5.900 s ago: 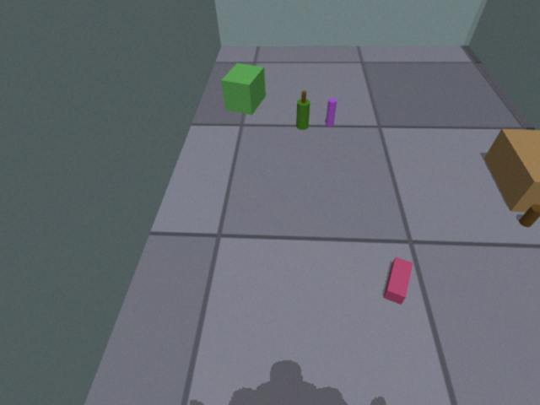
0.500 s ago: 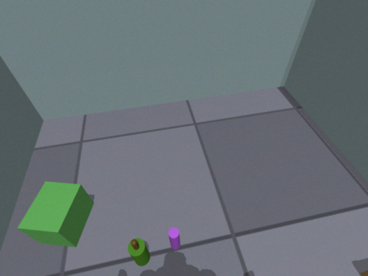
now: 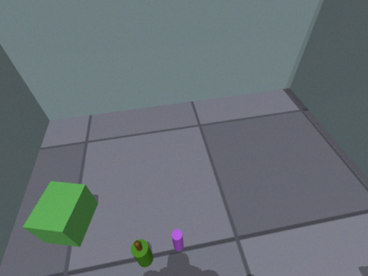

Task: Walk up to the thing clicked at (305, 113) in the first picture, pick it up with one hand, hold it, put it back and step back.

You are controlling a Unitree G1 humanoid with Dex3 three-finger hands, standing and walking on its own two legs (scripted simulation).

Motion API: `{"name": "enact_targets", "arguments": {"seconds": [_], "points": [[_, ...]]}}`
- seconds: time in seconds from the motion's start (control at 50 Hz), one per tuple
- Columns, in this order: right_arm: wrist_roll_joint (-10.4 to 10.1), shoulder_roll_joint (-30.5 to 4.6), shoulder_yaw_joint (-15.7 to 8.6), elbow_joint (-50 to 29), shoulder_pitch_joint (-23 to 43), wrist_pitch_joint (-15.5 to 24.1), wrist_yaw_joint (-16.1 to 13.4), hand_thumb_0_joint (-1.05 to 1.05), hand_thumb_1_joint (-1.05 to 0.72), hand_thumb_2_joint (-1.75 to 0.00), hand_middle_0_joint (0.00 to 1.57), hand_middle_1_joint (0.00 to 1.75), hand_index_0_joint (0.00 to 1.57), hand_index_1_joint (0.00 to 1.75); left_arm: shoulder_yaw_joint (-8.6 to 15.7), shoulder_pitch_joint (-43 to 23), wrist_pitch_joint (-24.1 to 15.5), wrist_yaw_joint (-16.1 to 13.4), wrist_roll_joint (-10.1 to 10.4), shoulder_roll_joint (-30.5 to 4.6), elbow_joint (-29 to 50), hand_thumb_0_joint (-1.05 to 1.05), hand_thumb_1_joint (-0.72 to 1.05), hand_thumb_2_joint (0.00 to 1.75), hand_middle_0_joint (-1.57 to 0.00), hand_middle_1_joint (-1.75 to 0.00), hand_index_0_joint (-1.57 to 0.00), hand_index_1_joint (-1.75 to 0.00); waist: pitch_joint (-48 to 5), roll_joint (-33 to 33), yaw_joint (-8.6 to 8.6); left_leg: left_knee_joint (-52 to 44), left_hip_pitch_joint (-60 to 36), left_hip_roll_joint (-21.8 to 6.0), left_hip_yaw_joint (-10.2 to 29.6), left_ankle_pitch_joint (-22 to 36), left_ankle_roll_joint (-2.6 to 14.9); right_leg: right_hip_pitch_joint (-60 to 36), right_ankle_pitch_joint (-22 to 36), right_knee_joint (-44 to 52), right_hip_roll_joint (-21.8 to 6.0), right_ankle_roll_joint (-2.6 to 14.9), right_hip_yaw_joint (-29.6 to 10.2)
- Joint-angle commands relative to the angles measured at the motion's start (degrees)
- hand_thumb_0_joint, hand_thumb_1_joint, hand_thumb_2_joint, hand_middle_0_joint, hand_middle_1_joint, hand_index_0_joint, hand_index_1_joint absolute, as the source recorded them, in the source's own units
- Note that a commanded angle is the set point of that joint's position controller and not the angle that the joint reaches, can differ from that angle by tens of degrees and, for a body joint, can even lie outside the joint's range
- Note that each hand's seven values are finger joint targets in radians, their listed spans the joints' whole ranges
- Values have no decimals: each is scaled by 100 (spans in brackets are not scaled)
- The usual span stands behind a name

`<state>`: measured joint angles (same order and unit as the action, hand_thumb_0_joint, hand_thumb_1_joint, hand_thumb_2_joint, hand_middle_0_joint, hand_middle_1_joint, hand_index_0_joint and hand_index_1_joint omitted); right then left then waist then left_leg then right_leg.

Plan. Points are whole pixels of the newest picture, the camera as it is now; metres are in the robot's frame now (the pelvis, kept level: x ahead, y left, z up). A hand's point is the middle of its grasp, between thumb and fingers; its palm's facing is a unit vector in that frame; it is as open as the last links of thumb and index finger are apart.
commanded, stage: walk up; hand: left
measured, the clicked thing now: (141, 251) +0.37 +0.25 -0.66
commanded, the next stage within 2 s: stand in 0.08 s
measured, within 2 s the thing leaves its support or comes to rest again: neither
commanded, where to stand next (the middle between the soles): +0.01 -0.01 m, yaw +1 degrees
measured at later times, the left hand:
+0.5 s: hand out of the picture +0.08 +0.25 -0.15, palm faces -0.02 -0.94 -0.34, open 7.4 cm
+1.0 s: hand out of the picture +0.08 +0.25 -0.16, palm faces -0.03 -0.94 -0.34, open 7.4 cm
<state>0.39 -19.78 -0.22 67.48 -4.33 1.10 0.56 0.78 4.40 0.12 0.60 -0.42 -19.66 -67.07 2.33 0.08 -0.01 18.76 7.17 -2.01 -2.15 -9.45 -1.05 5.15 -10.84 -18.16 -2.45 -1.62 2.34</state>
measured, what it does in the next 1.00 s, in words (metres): stands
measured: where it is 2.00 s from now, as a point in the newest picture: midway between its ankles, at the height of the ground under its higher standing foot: outside the picture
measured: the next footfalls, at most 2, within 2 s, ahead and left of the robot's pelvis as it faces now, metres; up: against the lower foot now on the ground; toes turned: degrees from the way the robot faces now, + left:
none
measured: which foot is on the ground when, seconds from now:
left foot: down 0.00-1.00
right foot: down 0.00-1.00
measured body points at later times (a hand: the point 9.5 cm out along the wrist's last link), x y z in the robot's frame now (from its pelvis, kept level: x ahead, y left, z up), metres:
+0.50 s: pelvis +0.00 +0.00 +0.00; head +0.01 +0.00 +0.45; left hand +0.08 +0.30 -0.13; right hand +0.08 -0.30 -0.13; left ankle +0.01 +0.13 -0.75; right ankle -0.01 -0.14 -0.75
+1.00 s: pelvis +0.00 -0.01 +0.00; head +0.00 +0.00 +0.45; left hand +0.08 +0.30 -0.13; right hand +0.07 -0.31 -0.13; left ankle +0.01 +0.13 -0.75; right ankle -0.01 -0.14 -0.75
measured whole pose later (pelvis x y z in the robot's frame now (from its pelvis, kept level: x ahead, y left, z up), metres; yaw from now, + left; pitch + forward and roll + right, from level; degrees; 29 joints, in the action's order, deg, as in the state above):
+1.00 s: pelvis +0.00 -0.01 +0.00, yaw +0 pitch -2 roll +0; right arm 0.7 -20.0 -0.4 66.2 -5.3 0.6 0.9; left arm -0.5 6.2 -0.4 0.4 -0.5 -20.4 -64.5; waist 2.5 0.0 -0.2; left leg 17.9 6.6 -2.5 -2.1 -8.9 -1.6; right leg 4.9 -10.5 -17.8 -2.0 -1.1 2.4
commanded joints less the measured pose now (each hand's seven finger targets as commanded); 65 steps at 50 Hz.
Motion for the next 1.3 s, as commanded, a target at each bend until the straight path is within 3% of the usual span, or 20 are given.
{"name": "enact_targets", "arguments": {"seconds": [0.0, 0.08, 0.32, 0.5, 0.66, 1.0, 1.28], "points": [[-6, -1242, -198, -356, 262, 98, -106, 0, -90, -90, 20, 30, 20, 30, 234, -379, -124, -68, -15, -1191, 328, 0, 90, 90, -20, -30, -20, -30, -408, 15, -40, -313, -78, -543, 512, 682, 168, 23, 602, 308, -502, 192, -443], [18, -1227, -201, -447, 350, 73, -104, 0, -90, -90, 20, 30, 20, 30, 216, -305, -161, -90, 7, -1226, 408, 0, 90, 90, -20, -30, -20, -30, -396, -50, -15, -274, -141, -642, 545, 1001, 116, 54, 773, 312, -584, 187, -479], [17, -1243, -203, -480, 302, 65, -90, 0, -90, -90, 20, 30, 20, 30, 171, -270, -181, -97, 11, -1238, 497, 0, 90, 90, -20, -30, -20, -30, -579, -33, -32, -278, -337, -675, 527, 1219, 118, -64, 1029, 267, -620, 197, -456], [23, -1217, -189, -468, 248, 45, -75, 0, -90, -90, 20, 30, 20, 30, 157, -237, -169, -92, -4, -1278, 500, 0, 90, 90, -20, -30, -20, -30, -364, 35, -44, -376, -151, -619, 546, 614, 100, 102, 484, 364, -602, 192, -473], [25, -1239, -214, -484, 237, 49, -69, 0, -90, -90, 20, 30, 20, 30, 140, -149, -191, -106, -4, -1296, 556, 0, 90, 90, -20, -30, -20, -30, -519, -10, -27, -273, -292, -659, 535, 1055, 119, 25, 938, 298, -612, 206, -456], [23, -1225, -209, -477, 147, 38, -60, 0, -90, -90, 20, 30, 20, 30, 124, -60, -185, -95, -5, -1283, 572, 0, 90, 90, -20, -30, -20, -30, -268, 16, -26, -376, -148, -623, 515, 557, 121, 134, 489, 417, -581, 227, -504], [22, -1282, -202, -511, 109, 46, -77, 0, -90, -90, 20, 30, 20, 30, 145, -35, -166, -87, -7, -1269, 586, 0, 90, 90, -20, -30, -20, -30, -274, -66, -1, -391, -159, -628, 517, 515, 143, 138, 446, 402, -580, 239, -520]]}}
